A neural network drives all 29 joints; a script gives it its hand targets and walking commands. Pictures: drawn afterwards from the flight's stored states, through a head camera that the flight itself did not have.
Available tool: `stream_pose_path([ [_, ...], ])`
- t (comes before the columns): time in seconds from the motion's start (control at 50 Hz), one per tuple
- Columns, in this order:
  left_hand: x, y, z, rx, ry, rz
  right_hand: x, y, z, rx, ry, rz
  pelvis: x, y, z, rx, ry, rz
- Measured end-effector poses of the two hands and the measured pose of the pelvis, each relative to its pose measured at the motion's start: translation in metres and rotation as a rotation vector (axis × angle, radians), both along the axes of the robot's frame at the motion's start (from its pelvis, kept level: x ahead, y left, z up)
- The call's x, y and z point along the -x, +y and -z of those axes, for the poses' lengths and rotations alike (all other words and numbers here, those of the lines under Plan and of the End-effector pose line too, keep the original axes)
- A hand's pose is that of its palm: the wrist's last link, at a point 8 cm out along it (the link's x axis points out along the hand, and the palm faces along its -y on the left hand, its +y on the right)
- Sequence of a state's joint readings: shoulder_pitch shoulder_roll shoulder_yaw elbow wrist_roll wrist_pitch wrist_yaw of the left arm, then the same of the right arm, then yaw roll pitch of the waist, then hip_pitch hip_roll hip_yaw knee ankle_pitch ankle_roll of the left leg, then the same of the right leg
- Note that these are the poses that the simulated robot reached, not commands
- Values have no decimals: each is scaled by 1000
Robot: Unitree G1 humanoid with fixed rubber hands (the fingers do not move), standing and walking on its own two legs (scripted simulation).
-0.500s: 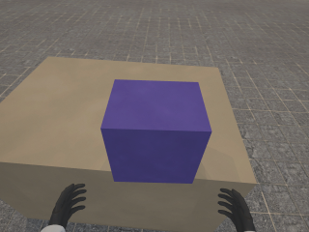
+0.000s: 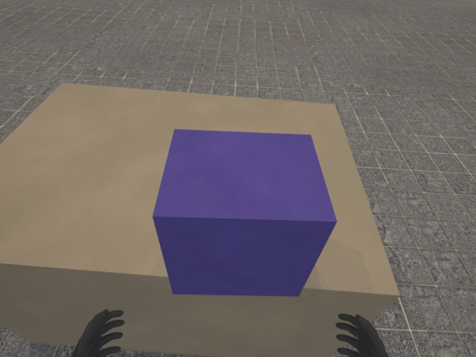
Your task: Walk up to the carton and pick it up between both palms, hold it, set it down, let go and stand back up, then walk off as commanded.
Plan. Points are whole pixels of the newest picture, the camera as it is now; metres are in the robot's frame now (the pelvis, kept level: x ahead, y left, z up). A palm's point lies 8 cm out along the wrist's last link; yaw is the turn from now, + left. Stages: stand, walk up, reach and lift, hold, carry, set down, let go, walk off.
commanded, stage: set down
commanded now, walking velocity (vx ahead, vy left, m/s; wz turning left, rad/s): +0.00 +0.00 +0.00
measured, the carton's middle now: (239, 217) +0.39 +0.00 +0.01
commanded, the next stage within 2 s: let go in 0.98 s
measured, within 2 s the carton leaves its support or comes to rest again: neither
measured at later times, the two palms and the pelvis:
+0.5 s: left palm out of the picture +0.13 +0.23 -0.08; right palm out of the picture +0.13 -0.21 -0.07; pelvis -0.01 +0.00 +0.00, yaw +0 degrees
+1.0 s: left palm out of the picture +0.12 +0.23 -0.09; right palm out of the picture +0.12 -0.22 -0.09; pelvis -0.02 +0.00 +0.00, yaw +0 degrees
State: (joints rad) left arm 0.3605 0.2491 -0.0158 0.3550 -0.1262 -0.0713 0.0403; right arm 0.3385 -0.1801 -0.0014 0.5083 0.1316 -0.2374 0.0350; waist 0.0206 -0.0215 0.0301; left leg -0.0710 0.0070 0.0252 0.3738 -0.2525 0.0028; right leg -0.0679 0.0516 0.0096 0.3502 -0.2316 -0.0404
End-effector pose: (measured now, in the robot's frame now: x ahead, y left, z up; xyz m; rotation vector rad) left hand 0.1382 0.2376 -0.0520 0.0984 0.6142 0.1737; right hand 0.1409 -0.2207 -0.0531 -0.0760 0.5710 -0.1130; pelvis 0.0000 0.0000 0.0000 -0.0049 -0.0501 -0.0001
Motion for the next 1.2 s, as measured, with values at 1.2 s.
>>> stream_pose_path([
  [1.2,16,-19,39,-18,256,30,22,-9,36,73,198,-52,27,-8,4,-10,-31,0],
])
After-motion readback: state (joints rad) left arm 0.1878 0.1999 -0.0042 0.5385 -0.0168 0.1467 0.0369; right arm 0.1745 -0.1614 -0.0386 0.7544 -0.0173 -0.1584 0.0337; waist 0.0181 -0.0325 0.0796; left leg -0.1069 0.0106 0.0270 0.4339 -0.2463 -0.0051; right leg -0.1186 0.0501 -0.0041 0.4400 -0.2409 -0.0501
